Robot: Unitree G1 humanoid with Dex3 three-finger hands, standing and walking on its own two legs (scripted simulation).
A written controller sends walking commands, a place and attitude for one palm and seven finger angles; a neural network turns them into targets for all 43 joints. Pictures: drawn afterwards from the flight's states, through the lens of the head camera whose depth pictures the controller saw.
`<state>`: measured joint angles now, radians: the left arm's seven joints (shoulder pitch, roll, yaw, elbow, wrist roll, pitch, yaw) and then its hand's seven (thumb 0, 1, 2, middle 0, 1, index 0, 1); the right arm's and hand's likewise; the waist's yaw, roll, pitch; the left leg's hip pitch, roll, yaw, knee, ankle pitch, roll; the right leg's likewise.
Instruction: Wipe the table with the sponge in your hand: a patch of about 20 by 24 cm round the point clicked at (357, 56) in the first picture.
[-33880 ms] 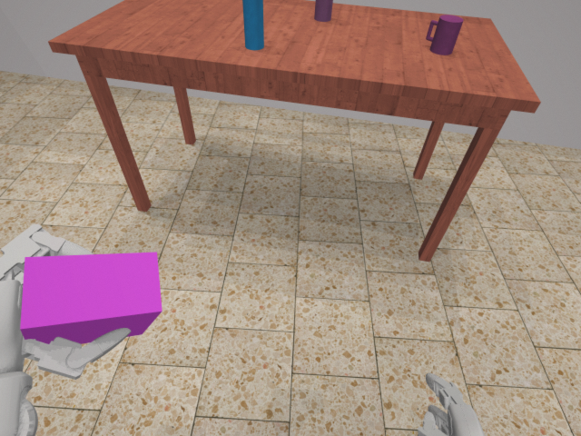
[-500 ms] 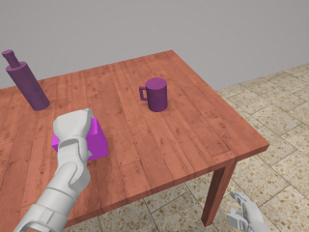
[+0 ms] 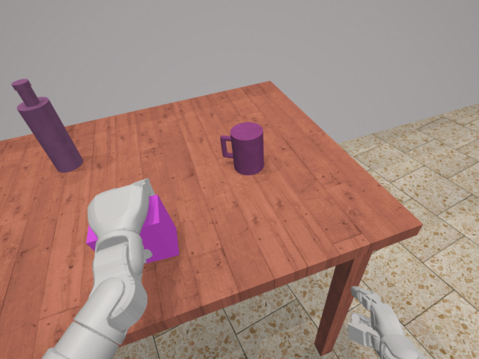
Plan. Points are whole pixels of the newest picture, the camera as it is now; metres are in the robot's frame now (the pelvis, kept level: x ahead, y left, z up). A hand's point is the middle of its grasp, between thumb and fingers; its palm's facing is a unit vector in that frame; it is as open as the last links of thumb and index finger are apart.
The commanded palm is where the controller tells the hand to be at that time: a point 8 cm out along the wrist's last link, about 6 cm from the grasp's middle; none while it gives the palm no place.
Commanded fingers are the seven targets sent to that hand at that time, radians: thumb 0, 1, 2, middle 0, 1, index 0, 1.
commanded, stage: wipe back along the middle lane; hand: left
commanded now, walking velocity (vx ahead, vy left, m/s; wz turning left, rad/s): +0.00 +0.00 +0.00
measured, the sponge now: (140, 239) +0.29 +0.23 +0.06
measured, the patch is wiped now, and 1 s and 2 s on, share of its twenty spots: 0.75 0.75 0.95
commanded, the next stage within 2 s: slide across to the third lane in 0.22 s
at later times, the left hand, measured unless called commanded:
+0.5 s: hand (143, 248) +0.24 +0.19 +0.11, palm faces +0.18 -0.15 -0.97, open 10.1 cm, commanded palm +0.20 +0.16 +0.15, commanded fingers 0.00 0.10 1.30 -1.20 -1.60 -1.20 -1.60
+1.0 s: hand (185, 240) +0.26 +0.12 +0.11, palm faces +0.15 -0.17 -0.97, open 10.1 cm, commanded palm +0.23 +0.11 +0.16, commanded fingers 0.00 0.10 1.30 -1.20 -1.60 -1.20 -1.60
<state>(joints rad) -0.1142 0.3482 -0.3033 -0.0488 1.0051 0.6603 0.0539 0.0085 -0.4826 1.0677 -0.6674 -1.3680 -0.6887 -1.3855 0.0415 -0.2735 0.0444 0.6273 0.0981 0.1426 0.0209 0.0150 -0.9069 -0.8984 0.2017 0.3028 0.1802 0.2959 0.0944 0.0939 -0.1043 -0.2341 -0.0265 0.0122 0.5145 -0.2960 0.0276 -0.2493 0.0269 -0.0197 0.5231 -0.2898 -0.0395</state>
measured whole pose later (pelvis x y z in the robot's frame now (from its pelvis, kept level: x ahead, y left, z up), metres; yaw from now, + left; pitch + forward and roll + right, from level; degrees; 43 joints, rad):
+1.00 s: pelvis -0.03 -0.04 +0.00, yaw +0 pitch -3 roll +1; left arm -0.17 0.26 -0.44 -0.04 0.94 0.63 0.08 -0.02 -0.51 1.07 -0.70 -1.34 -0.73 -1.34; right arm 0.00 -0.25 0.05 0.65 0.09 0.10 0.02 0.02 -0.91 -0.90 0.20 0.30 0.20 0.30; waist 0.11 0.10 -0.08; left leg -0.18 0.00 -0.01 0.48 -0.24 -0.02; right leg -0.20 0.06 -0.04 0.51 -0.26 -0.09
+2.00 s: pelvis -0.03 -0.04 +0.00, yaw +0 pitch +2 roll +1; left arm -0.59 0.26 -0.31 0.60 0.95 0.60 0.06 -0.01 -0.52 1.08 -0.72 -1.33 -0.75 -1.33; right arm 0.08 -0.27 0.05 0.70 0.09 0.13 -0.07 0.01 -0.91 -0.90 0.20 0.30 0.20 0.30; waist 0.04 0.07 -0.13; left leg -0.29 0.01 0.00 0.47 -0.23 -0.01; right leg -0.31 0.07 -0.04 0.50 -0.23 -0.10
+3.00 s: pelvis -0.01 +0.00 +0.00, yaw -1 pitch +7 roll +0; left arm -0.78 0.25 -0.26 0.91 0.96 0.50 0.21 0.00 -0.51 1.08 -0.70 -1.36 -0.73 -1.36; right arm 0.17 -0.25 0.02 0.73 0.08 0.15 -0.03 0.01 -0.91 -0.90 0.20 0.30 0.20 0.30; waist 0.01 0.06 -0.16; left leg -0.36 -0.01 0.01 0.47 -0.25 0.02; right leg -0.37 0.04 -0.01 0.46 -0.22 -0.04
